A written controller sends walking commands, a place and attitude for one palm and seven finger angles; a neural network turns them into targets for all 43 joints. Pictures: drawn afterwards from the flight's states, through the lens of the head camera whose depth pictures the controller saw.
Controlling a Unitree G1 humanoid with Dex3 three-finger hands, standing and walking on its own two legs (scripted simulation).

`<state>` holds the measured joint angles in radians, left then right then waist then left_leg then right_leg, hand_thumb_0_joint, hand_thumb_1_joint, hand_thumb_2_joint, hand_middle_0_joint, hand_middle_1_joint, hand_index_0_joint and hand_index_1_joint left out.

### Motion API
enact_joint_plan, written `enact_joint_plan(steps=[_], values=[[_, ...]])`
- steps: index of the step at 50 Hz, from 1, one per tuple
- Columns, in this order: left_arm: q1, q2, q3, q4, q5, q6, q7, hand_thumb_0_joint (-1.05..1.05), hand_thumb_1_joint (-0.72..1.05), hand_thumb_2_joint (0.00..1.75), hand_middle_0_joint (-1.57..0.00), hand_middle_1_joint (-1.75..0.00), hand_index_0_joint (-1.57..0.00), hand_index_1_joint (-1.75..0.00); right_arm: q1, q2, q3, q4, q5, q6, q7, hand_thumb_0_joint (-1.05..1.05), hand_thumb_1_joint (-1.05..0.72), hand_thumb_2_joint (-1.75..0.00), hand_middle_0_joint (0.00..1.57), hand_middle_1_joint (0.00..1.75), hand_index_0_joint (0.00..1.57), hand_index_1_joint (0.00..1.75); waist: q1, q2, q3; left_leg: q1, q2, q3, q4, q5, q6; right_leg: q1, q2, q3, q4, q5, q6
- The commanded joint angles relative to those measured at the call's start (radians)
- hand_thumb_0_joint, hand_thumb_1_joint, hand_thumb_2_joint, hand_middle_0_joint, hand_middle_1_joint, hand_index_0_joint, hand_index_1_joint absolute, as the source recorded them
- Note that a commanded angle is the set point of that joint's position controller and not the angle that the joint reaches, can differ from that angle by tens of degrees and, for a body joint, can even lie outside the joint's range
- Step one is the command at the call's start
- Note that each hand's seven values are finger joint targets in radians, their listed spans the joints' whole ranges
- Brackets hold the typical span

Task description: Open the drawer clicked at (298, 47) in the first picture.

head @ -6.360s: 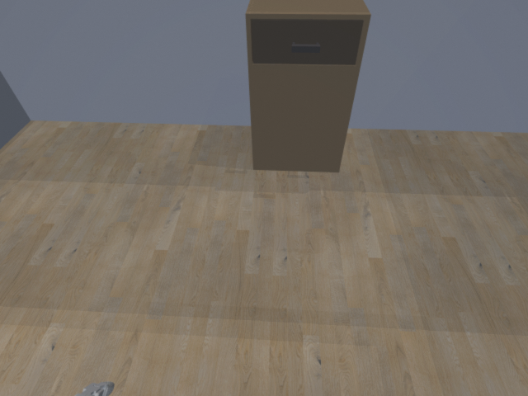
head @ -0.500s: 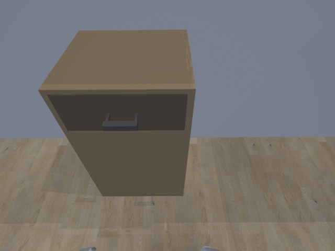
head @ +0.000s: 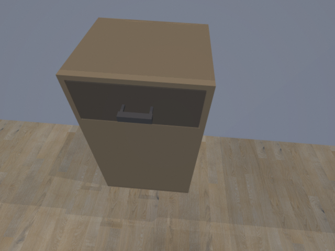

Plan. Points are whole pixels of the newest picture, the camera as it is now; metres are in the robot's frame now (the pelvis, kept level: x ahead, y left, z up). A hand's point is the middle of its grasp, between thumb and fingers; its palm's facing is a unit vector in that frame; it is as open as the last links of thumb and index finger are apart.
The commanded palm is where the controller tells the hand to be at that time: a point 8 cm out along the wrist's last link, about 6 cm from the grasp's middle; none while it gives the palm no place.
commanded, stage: come to a stop and stand still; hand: left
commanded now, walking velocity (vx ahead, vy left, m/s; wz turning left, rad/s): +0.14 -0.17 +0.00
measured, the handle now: (136, 113) +0.54 +0.16 -0.03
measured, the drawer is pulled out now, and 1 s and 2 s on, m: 0.00 0.00 0.00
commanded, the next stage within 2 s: look again from close up in 0.98 s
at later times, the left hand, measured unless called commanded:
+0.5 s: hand out of the picture +0.03 +0.16 -0.16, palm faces -0.01 -0.97 -0.23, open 7.3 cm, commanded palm none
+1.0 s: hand out of the picture -0.02 +0.09 -0.16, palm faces +0.08 -0.98 -0.20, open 7.3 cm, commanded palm none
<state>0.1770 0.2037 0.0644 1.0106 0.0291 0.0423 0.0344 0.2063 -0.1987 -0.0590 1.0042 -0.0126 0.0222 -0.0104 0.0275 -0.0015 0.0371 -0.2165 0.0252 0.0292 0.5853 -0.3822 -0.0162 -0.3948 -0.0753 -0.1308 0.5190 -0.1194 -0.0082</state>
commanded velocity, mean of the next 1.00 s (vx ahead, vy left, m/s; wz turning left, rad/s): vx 0.01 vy -0.05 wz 0.00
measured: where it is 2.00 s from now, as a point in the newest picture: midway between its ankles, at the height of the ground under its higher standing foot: outside the picture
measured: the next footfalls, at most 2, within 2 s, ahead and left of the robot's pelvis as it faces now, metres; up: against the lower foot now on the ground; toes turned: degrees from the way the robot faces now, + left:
right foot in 0.46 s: +0.03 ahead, -0.09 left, +0.00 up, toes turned -2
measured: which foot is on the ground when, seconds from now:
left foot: down 0.00-1.00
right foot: down 0.00-0.02, up 0.04-0.44, down 0.46-1.00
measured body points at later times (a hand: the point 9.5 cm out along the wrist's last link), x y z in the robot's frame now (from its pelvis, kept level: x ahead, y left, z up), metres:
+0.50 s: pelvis +0.00 -0.03 +0.01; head +0.03 -0.04 +0.46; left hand +0.04 +0.21 -0.14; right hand -0.06 -0.24 -0.16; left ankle -0.02 +0.12 -0.73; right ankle -0.03 -0.12 -0.73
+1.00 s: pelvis +0.01 -0.07 +0.01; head +0.02 -0.08 +0.46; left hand -0.02 +0.15 -0.14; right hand +0.00 -0.29 -0.16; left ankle -0.02 +0.10 -0.73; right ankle -0.03 -0.12 -0.73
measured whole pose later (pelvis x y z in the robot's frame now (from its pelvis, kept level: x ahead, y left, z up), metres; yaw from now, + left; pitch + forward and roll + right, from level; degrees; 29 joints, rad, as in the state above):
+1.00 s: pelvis +0.01 -0.07 +0.01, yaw +1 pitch -1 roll +0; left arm 0.31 0.11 0.01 1.15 0.00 0.00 0.04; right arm 0.28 -0.15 -0.01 1.15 -0.01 0.02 -0.05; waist 0.01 0.04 0.04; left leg -0.13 0.10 0.03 0.41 -0.25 -0.07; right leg -0.09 0.06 -0.12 0.38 -0.27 -0.09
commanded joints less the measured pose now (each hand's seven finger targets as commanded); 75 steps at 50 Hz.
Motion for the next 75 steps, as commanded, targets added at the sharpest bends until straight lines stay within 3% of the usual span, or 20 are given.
enact_joint_plan(steps=[1, 4, 7, 15, 21, 24, 26, 32, 37, 44, 53, 54, 55, 57, 58, 59, 61, 64, 67, 75], values=[[-0.003, 0.03, -0.01, -0.057, -0.017, -0.002, -0.008, 0.0, 0.9, 0.9, -0.2, -0.3, -0.2, -0.3, 0.09, -0.149, -0.005, -0.03, -0.021, -0.013, -0.011, 0.0, -0.9, -0.9, 0.2, 0.3, 0.2, 0.3, -0.038, 0.283, 0.103, -0.213, 0.326, -0.436, -0.546, -0.339, 0.124, -0.06, 0.037, 0.107, 0.177, -0.312, 0.025], [0.078, 0.052, 0.001, 0.005, -0.002, 0.003, -0.027, 0.0, 0.9, 0.9, -0.2, -0.3, -0.2, -0.3, -0.012, -0.106, 0.017, -0.037, -0.018, -0.03, -0.029, 0.0, -0.9, -0.9, 0.2, 0.3, 0.2, 0.3, 0.015, 0.184, 0.105, -0.193, 0.227, -0.26, -0.503, -0.146, 0.093, -0.024, 0.045, 0.179, 0.363, -0.187, 0.032], [0.12, 0.051, -0.002, 0.038, -0.003, -0.014, -0.033, 0.0, 0.9, 0.9, -0.2, -0.3, -0.2, -0.3, 0.069, -0.096, 0.017, -0.01, -0.006, -0.042, -0.038, 0.0, -0.9, -0.9, 0.2, 0.3, 0.2, 0.3, -0.008, 0.082, 0.075, 0.028, 0.195, -0.18, -0.45, 0.053, 0.092, -0.139, 0.054, 0.168, 0.408, -0.143, 0.048], [0.063, 0.026, -0.013, 0.031, -0.015, -0.007, -0.028, 0.0, 0.9, 0.9, -0.2, -0.3, -0.2, -0.3, 0.225, -0.106, 0.006, 0.078, -0.013, -0.04, -0.066, 0.0, -0.9, -0.9, 0.2, 0.3, 0.2, 0.3, -0.077, 0.146, -0.014, 0.261, 0.282, -0.164, -0.265, 0.821, 0.177, -0.086, 0.028, 0.137, 0.269, -0.311, 0.057], [0.138, -0.004, -0.018, 0.074, -0.02, -0.023, -0.02, 0.0, 0.9, 0.9, -0.2, -0.3, -0.2, -0.3, 0.173, -0.099, -0.003, 0.1, -0.005, -0.031, -0.053, 0.0, -0.9, -0.9, 0.2, 0.3, 0.2, 0.3, -0.031, 0.144, -0.051, 0.115, 0.204, -0.127, -0.193, 0.629, 0.123, 0.194, 0.047, 0.072, -0.089, -0.088, 0.031], [0.171, 0.072, -0.017, 0.105, -0.017, -0.047, -0.003, 0.0, 0.9, 0.9, -0.2, -0.3, -0.2, -0.3, 0.17, 0.008, 0.023, 0.099, 0.009, -0.035, -0.038, 0.0, -0.9, -0.9, 0.2, 0.3, 0.2, 0.3, -0.027, -0.115, -0.071, -0.088, 0.054, 0.007, -0.109, 0.155, 0.014, 0.385, -0.152, 0.252, -0.164, 0.274, -0.04], [0.154, 0.081, -0.018, 0.102, -0.019, -0.055, 0.002, 0.0, 0.9, 0.9, -0.2, -0.3, -0.2, -0.3, 0.153, 0.026, 0.029, 0.1, -0.001, -0.016, -0.037, 0.0, -0.9, -0.9, 0.2, 0.3, 0.2, 0.3, -0.024, -0.226, -0.034, -0.061, 0.043, 0.016, -0.064, 0.002, 0.001, 0.306, -0.171, 0.263, -0.197, 0.323, -0.091], [0.097, 0.026, -0.039, 0.092, -0.029, -0.051, 0.01, 0.0, 0.9, 0.9, -0.2, -0.3, -0.2, -0.3, 0.199, 0.026, 0.037, 0.156, 0.0, -0.013, -0.038, 0.0, -0.9, -0.9, 0.2, 0.3, 0.2, 0.3, -0.046, -0.064, 0.036, 0.052, 0.084, -0.01, -0.167, 0.28, 0.008, 0.22, -0.077, 0.167, -0.175, 0.23, -0.061], [0.112, 0.038, -0.035, 0.093, -0.026, -0.045, 0.01, 0.0, 0.9, 0.9, -0.2, -0.3, -0.2, -0.3, 0.166, 0.018, 0.041, 0.154, -0.002, -0.006, -0.036, 0.0, -0.9, -0.9, 0.2, 0.3, 0.2, 0.3, -0.033, 0.009, 0.129, 0.042, 0.084, 0.004, -0.184, 0.245, 0.003, 0.169, -0.048, 0.185, -0.258, 0.028, -0.014], [0.138, 0.044, -0.032, 0.093, -0.026, -0.053, 0.015, 0.0, 0.9, 0.9, -0.2, -0.3, -0.2, -0.3, 0.161, 0.0, 0.04, 0.136, 0.0, -0.006, -0.04, 0.0, -0.9, -0.9, 0.2, 0.3, 0.2, 0.3, -0.037, -0.04, 0.028, 0.065, 0.073, 0.012, -0.176, 0.229, 0.003, 0.262, -0.06, 0.194, -0.269, 0.16, 0.015], [0.192, 0.017, -0.042, 0.123, -0.026, -0.058, 0.014, 0.0, 0.9, 0.9, -0.2, -0.3, -0.2, -0.3, 0.15, -0.004, 0.047, 0.136, 0.004, -0.016, -0.045, 0.0, -0.9, -0.9, 0.2, 0.3, 0.2, 0.3, -0.032, -0.012, 0.042, 0.102, 0.091, 0.003, -0.205, 0.3, 0.006, 0.248, -0.045, 0.162, -0.241, 0.202, -0.002], [0.314, 0.065, -0.029, 0.145, -0.008, -0.102, 0.056, 0.0, 0.9, 0.9, -0.2, -0.3, -0.2, -0.3, 0.023, -0.028, 0.036, 0.06, 0.006, -0.043, -0.031, 0.0, -0.9, -0.9, 0.2, 0.3, 0.2, 0.3, 0.033, -0.193, 0.079, -0.133, 0.045, 0.103, 0.118, 0.057, -0.025, 0.308, -0.138, 0.297, -0.188, 1.038, 0.154], [0.319, 0.089, -0.026, 0.107, -0.002, -0.111, 0.055, 0.0, 0.9, 0.9, -0.2, -0.3, -0.2, -0.3, 0.123, -0.004, 0.032, 0.021, 0.008, -0.025, -0.032, 0.0, -0.9, -0.9, 0.2, 0.3, 0.2, 0.3, -0.046, -0.115, -0.005, -0.146, 0.016, -0.022, 0.203, -0.012, 0.014, 0.371, -0.185, 0.263, -0.128, 1.185, 0.149], [0.276, 0.071, -0.03, 0.098, -0.01, -0.101, 0.045, 0.0, 0.9, 0.9, -0.2, -0.3, -0.2, -0.3, 0.115, 0.039, 0.041, 0.026, 0.018, -0.021, -0.024, 0.0, -0.9, -0.9, 0.2, 0.3, 0.2, 0.3, -0.042, 0.02, -0.061, -0.094, 0.044, 0.007, 0.179, 0.029, 0.029, 0.351, -0.147, 0.176, -0.113, 0.897, -0.004], [0.254, 0.064, -0.035, 0.074, -0.003, -0.101, 0.035, 0.0, 0.9, 0.9, -0.2, -0.3, -0.2, -0.3, 0.126, 0.039, 0.044, 0.008, 0.017, -0.028, -0.018, 0.0, -0.9, -0.9, 0.2, 0.3, 0.2, 0.3, -0.044, -0.023, -0.102, -0.084, 0.033, 0.005, 0.114, 0.005, 0.028, 0.36, -0.138, 0.177, -0.11, 0.717, -0.091], [0.231, 0.052, -0.038, 0.055, 0.0, -0.098, 0.029, 0.0, 0.9, 0.9, -0.2, -0.3, -0.2, -0.3, 0.138, 0.038, 0.044, 0.003, 0.014, -0.034, -0.017, 0.0, -0.9, -0.9, 0.2, 0.3, 0.2, 0.3, -0.05, -0.062, -0.104, -0.056, 0.018, 0.019, 0.049, 0.026, 0.025, 0.336, -0.123, 0.165, -0.112, 0.577, -0.114], [0.207, 0.026, -0.048, 0.051, -0.007, -0.087, 0.024, 0.0, 0.9, 0.9, -0.2, -0.3, -0.2, -0.3, 0.176, 0.029, 0.048, 0.02, 0.007, -0.041, -0.02, 0.0, -0.9, -0.9, 0.2, 0.3, 0.2, 0.3, -0.064, -0.092, -0.079, 0.041, 0.015, 0.014, -0.108, 0.135, 0.024, 0.241, -0.087, 0.173, -0.099, 0.269, -0.098], [0.224, -0.023, -0.055, 0.049, -0.016, -0.065, 0.017, 0.0, 0.9, 0.9, -0.2, -0.3, -0.2, -0.3, 0.18, -0.036, 0.049, 0.021, -0.007, -0.051, -0.025, 0.0, -0.9, -0.9, 0.2, 0.3, 0.2, 0.3, -0.031, 0.04, 0.032, -0.031, 0.128, -0.096, -0.173, 0.255, 0.079, 0.154, 0.005, 0.146, -0.099, -0.117, -0.044], [0.218, -0.013, -0.059, 0.057, -0.011, -0.054, 0.01, 0.0, 0.9, 0.9, -0.2, -0.3, -0.2, -0.3, 0.166, -0.041, 0.058, 0.026, -0.007, -0.053, -0.029, 0.0, -0.9, -0.9, 0.2, 0.3, 0.2, 0.3, -0.018, 0.156, 0.099, -0.096, 0.134, -0.138, -0.26, 0.251, 0.101, 0.175, 0.022, 0.112, -0.057, -0.167, -0.034], [0.195, -0.005, -0.064, 0.051, -0.009, -0.045, -0.004, 0.0, 0.9, 0.9, -0.2, -0.3, -0.2, -0.3, 0.182, -0.066, 0.063, 0.025, -0.006, -0.057, -0.03, 0.0, -0.9, -0.9, 0.2, 0.3, 0.2, 0.3, -0.013, 0.022, 0.1, -0.097, 0.128, -0.186, -0.353, 0.032, 0.113, 0.16, 0.014, 0.114, -0.048, -0.163, -0.029]])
